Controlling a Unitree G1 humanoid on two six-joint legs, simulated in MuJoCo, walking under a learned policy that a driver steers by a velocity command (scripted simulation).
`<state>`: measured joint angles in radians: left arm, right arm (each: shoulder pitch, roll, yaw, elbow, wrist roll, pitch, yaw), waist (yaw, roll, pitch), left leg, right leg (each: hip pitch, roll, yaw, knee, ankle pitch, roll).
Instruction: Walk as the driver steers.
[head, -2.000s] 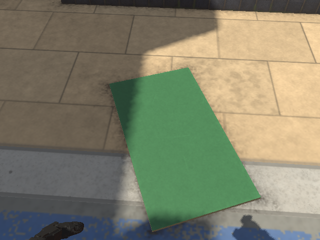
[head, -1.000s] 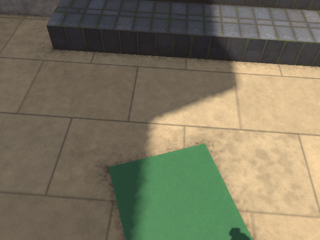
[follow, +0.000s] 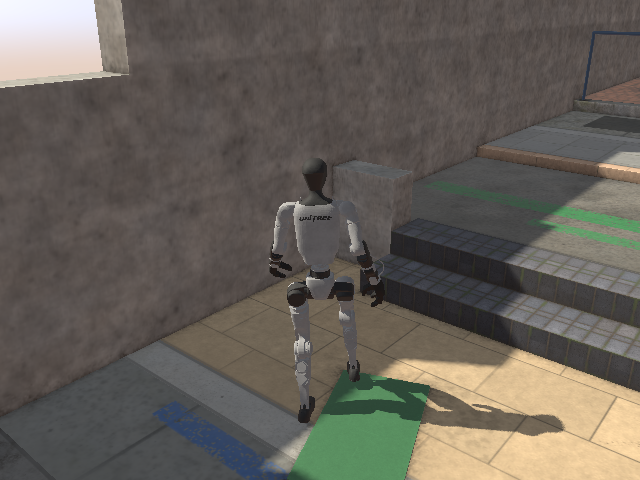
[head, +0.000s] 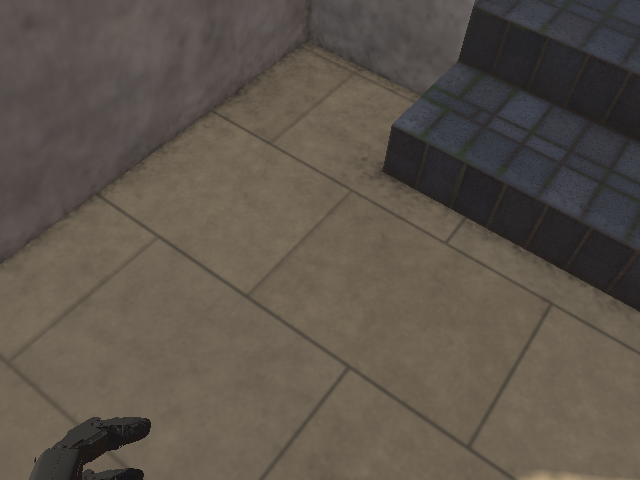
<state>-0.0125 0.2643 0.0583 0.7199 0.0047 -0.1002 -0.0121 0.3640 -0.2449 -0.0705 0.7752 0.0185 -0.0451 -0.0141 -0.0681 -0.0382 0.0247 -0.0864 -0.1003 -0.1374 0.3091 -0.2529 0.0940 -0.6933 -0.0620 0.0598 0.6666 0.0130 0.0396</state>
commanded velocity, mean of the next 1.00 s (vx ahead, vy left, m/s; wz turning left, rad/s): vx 0.50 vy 0.00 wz -0.06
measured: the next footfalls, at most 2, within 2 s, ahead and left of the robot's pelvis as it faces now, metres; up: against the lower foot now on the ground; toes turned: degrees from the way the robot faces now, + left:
right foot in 0.12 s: +0.29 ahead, -0.13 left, +0.02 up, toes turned +6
left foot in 0.62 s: +0.46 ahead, +0.17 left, +0.00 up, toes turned +2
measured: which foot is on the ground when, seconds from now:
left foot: down 0.00-0.16, up 0.18-0.60, down 0.62-1.00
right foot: up 0.00-0.10, down 0.12-0.60, up 0.62-1.00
